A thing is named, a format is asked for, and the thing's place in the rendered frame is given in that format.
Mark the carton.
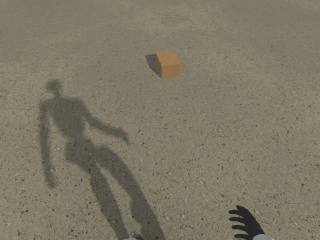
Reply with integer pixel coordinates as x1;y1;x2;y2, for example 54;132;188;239
155;50;181;79

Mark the robot right hand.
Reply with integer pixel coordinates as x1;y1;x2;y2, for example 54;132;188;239
228;205;265;240

